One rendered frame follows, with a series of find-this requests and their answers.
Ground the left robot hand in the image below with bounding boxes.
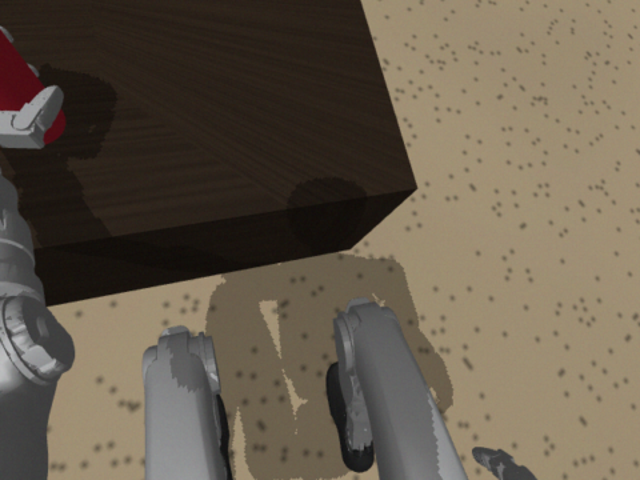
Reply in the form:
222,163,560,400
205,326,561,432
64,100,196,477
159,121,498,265
0,26,64,149

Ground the left robot arm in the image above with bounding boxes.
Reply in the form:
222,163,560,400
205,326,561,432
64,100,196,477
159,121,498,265
0,167,75,480

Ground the left robot foot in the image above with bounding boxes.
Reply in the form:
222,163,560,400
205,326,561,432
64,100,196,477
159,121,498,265
216,394,233,480

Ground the right robot hand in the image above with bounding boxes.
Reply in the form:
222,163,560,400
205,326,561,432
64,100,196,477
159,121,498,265
472,447,537,480

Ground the right robot foot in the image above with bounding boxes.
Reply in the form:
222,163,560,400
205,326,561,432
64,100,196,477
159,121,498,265
326,362,374,473

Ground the can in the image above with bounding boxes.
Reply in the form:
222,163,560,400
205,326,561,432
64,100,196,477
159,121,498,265
0,29,66,145

